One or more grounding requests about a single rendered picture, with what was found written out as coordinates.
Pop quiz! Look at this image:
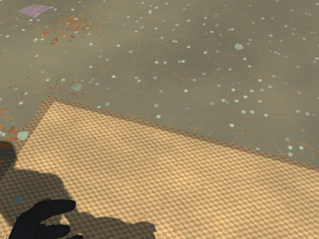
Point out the robot left hand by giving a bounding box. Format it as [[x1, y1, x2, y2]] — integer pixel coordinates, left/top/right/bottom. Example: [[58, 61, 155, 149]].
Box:
[[6, 197, 84, 239]]

